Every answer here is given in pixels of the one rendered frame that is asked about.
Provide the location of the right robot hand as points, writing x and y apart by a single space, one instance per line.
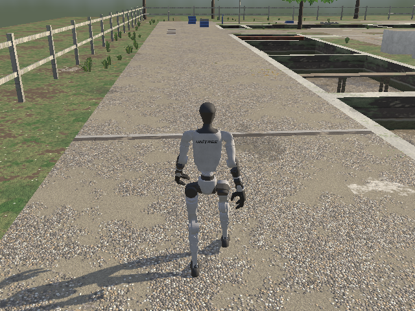
242 196

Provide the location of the left robot hand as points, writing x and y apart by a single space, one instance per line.
177 179

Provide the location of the left robot upper arm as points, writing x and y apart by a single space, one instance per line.
184 146

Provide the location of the left robot forearm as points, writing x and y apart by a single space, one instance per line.
179 168

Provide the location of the right robot upper arm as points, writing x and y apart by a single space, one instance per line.
230 148

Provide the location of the right robot forearm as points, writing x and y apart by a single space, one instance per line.
237 177

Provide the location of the left robot shin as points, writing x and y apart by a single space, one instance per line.
193 245

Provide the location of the robot right foot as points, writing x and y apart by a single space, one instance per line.
225 242

